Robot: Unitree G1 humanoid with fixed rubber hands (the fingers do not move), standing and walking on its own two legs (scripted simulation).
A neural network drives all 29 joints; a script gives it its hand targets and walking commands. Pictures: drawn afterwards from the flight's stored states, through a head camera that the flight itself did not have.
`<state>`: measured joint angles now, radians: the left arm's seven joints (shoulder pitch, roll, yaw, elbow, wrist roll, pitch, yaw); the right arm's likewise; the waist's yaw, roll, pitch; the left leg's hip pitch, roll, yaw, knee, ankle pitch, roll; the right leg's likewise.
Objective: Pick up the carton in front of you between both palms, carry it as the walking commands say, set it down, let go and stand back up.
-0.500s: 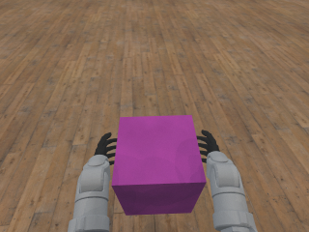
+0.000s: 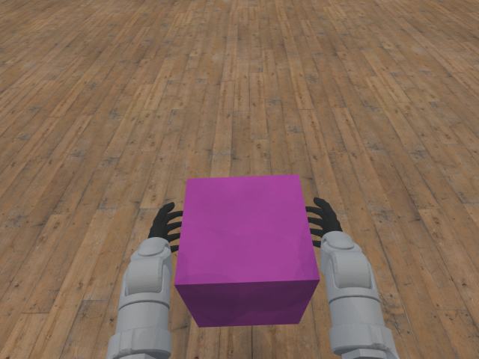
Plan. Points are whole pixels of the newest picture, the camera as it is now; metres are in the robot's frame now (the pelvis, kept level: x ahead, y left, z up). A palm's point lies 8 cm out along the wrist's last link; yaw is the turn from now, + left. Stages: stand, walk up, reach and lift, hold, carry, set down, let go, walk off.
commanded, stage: hold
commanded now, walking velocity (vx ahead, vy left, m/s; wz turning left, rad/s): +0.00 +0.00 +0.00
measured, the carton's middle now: (245, 255) +0.31 +0.00 -0.04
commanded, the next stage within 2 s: set down in 0.04 s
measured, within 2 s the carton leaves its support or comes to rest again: neither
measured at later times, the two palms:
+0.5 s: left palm (174, 245) +0.34 +0.14 -0.04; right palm (318, 238) +0.34 -0.15 -0.05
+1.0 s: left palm (191, 263) +0.40 +0.15 -0.22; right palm (304, 262) +0.39 -0.15 -0.23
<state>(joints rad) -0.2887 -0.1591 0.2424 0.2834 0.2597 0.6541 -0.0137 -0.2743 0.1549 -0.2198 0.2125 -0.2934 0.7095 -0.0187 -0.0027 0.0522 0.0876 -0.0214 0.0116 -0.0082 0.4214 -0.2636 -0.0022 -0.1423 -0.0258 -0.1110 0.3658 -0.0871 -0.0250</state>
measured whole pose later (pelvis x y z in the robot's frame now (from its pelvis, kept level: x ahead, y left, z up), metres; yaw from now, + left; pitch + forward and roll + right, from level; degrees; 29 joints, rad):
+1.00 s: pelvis -0.04 +0.02 -0.16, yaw +1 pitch +37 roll +1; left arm -0.77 -0.13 0.46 0.60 0.21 0.22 0.05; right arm -0.76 0.06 -0.46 0.57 -0.27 0.25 0.00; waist -0.02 0.06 -0.14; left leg -1.47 -0.07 0.01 1.36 -0.55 0.02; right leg -1.59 -0.03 0.02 1.26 -0.32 0.01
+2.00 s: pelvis -0.07 +0.01 -0.38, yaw +4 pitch +45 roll +1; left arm -1.35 0.15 0.27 0.87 0.05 0.22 0.14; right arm -1.36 -0.21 -0.40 0.86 -0.09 0.26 -0.06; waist -0.09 0.03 0.17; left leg -2.22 -0.10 0.01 2.13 -0.70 -0.01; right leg -2.37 -0.02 0.03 1.98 -0.40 0.01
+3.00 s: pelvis -0.08 +0.01 -0.40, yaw +4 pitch +38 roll +0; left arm -1.48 0.15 0.32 0.98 0.15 0.17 0.01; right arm -1.46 -0.34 -0.45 1.10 -0.07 0.16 0.04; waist -0.08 -0.01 0.36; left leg -2.21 -0.13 -0.01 2.24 -0.69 -0.02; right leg -2.34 -0.03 0.02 2.08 -0.40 0.01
